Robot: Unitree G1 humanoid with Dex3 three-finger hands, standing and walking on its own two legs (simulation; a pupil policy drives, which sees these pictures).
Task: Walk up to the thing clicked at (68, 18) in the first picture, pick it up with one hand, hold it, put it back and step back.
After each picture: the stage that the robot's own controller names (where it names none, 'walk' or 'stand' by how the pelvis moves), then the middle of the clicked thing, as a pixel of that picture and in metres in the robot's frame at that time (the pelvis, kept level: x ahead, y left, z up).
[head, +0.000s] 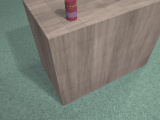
stand; (71, 9) +0.86 +0.11 +0.03
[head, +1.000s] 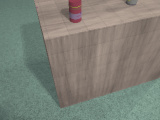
rise first; (75, 10) +0.80 +0.11 +0.06
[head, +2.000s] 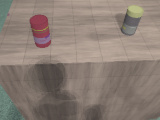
walk; (41, 32) +0.54 +0.22 +0.07
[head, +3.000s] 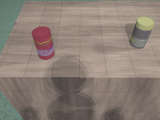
stand; (44, 43) +0.50 +0.20 +0.07
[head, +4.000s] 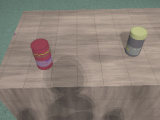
stand; (42, 54) +0.49 +0.20 +0.03
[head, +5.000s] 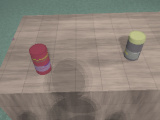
stand; (41, 59) +0.47 +0.20 +0.03
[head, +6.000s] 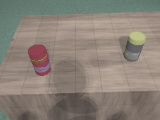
stand; (40, 60) +0.47 +0.21 +0.03
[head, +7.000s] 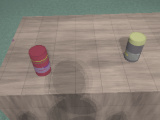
rise first; (40, 61) +0.47 +0.20 +0.03
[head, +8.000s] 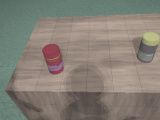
rise first; (53, 59) +0.48 +0.19 +0.03
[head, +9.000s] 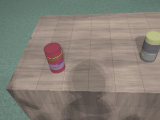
go down; (55, 58) +0.47 +0.19 +0.03
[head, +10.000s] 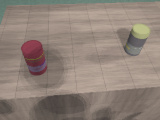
go down; (35, 58) +0.45 +0.17 +0.05
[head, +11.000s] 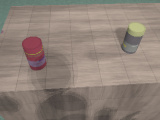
approach; (35, 54) +0.48 +0.18 +0.05
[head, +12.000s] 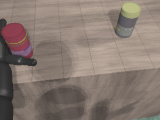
close; (18, 43) +0.48 +0.20 +0.08
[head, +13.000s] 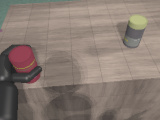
lift; (26, 65) +0.39 +0.19 +0.10
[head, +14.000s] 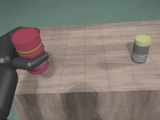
lift; (32, 52) +0.33 +0.16 +0.24
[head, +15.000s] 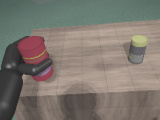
hold; (37, 59) +0.34 +0.16 +0.21
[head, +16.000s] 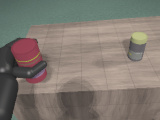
hold; (30, 61) +0.33 +0.17 +0.20
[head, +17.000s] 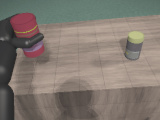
crouch; (29, 36) +0.41 +0.18 +0.23
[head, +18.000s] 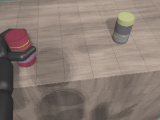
lower; (21, 48) +0.46 +0.19 +0.09
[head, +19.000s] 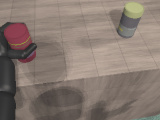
lower; (21, 44) +0.47 +0.19 +0.09
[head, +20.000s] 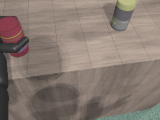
lower; (13, 38) +0.49 +0.19 +0.09
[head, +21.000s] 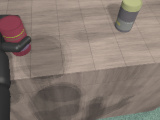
lower; (16, 37) +0.49 +0.19 +0.09
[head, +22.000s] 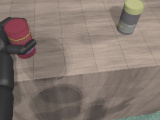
loosen; (21, 39) +0.48 +0.18 +0.09
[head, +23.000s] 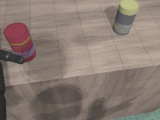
withdraw; (21, 43) +0.47 +0.17 +0.08
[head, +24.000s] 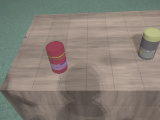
sink last; (57, 57) +0.46 +0.16 +0.06
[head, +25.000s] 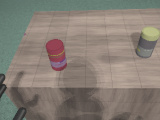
stand; (57, 55) +0.47 +0.16 +0.04
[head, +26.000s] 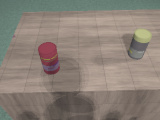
stand; (49, 59) +0.46 +0.16 +0.04
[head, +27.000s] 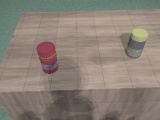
stand; (48, 58) +0.47 +0.17 +0.04
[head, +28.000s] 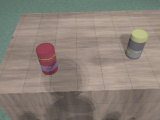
stand; (47, 59) +0.46 +0.17 +0.03
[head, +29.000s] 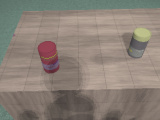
stand; (49, 57) +0.46 +0.17 +0.04
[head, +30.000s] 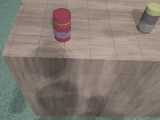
walk; (62, 26) +0.56 +0.10 +0.06
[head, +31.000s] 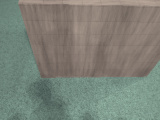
walk; out of the picture +0.92 +0.17 +0.05
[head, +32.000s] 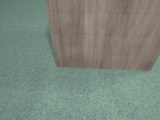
walk; out of the picture +1.21 +0.13 +0.05
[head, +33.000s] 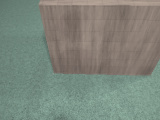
stand; out of the picture +1.13 +0.13 +0.03
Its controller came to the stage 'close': yes
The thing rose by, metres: 0.21
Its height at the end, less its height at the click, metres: +0.00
